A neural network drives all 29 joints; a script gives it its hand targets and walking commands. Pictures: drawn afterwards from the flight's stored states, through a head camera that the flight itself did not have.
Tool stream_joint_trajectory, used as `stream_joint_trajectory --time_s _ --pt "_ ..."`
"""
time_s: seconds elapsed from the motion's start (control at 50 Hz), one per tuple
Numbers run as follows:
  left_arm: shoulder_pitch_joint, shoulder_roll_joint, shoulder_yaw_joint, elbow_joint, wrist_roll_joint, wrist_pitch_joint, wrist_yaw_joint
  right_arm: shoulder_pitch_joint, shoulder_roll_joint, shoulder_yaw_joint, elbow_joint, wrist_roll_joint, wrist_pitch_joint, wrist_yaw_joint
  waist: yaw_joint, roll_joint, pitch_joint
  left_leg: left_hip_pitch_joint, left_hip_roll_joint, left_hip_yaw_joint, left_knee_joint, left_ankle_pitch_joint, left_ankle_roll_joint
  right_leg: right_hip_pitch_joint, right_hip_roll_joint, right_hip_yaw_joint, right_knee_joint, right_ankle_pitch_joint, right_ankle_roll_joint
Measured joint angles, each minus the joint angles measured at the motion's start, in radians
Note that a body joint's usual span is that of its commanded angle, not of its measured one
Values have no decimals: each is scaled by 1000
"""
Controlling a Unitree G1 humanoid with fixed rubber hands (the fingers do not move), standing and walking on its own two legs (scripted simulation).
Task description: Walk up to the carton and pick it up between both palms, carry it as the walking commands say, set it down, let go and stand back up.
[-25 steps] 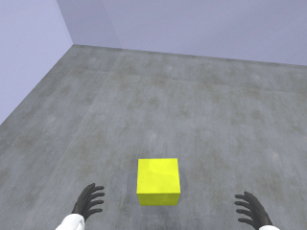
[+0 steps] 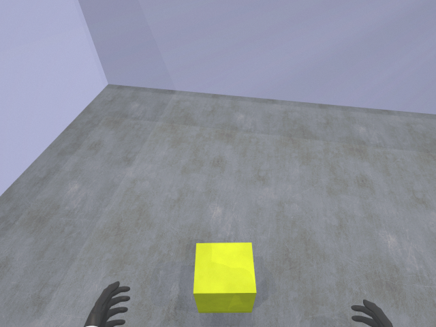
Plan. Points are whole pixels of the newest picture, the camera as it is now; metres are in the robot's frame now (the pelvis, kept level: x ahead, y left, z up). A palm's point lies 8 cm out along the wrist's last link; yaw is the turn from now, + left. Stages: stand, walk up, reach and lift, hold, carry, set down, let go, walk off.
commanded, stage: stand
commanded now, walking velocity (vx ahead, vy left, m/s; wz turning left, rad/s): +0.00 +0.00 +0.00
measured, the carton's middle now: (224, 278) +0.44 +0.05 -0.64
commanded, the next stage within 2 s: none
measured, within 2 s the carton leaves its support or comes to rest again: neither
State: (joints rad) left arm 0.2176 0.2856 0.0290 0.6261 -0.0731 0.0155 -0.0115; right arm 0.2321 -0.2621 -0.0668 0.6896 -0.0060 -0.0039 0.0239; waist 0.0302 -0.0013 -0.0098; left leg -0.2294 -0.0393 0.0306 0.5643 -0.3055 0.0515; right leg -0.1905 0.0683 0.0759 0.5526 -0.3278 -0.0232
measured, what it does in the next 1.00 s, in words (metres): stands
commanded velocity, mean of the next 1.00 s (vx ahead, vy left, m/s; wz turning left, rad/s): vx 0.00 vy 0.00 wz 0.00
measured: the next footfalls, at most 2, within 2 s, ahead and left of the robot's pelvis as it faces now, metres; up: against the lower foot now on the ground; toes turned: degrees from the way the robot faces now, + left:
none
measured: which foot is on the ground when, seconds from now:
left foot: down 0.00-1.00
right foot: down 0.00-1.00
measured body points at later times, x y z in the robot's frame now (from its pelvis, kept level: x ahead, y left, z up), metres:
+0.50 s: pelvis +0.00 +0.00 +0.00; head -0.03 +0.00 +0.45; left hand +0.13 +0.28 -0.09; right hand +0.13 -0.27 -0.10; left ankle +0.00 +0.08 -0.73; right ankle -0.02 -0.11 -0.73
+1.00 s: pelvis -0.02 +0.00 +0.00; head -0.05 +0.01 +0.45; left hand +0.10 +0.29 -0.10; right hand +0.10 -0.27 -0.10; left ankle +0.00 +0.08 -0.73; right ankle -0.02 -0.11 -0.73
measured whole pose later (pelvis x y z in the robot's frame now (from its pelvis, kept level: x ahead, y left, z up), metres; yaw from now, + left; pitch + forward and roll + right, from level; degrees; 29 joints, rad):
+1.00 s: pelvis -0.02 +0.00 +0.00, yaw +0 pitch -3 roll -1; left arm 0.22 0.32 0.03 0.81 -0.07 -0.03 0.00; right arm 0.22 -0.28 -0.07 0.86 -0.01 -0.03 0.01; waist 0.03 0.00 -0.04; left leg -0.23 -0.04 0.03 0.56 -0.28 0.05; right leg -0.19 0.07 0.08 0.55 -0.30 -0.02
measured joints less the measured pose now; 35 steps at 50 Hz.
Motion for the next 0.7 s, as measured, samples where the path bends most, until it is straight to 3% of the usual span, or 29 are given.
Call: stream_joint_trajectory --time_s 0.7 --pt "0 30 0 124 0 -36 11 -4 -6 0 107 0 -28 -10 0 0 -27 0 0 0 0 12 0 0 0 0 0 12 -1"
